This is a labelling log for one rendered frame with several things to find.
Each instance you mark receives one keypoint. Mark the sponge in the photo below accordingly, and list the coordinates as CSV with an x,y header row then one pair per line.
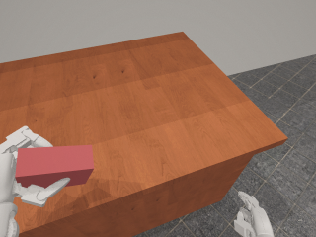
x,y
43,166

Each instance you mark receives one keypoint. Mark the right robot hand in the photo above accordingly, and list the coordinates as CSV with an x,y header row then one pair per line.
x,y
257,220

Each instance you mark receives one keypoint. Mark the robot left forearm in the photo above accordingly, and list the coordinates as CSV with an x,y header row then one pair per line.
x,y
8,225

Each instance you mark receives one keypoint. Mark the left robot hand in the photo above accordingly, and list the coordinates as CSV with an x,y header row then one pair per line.
x,y
9,188

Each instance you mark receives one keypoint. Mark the table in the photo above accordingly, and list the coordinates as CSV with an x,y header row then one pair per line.
x,y
170,133

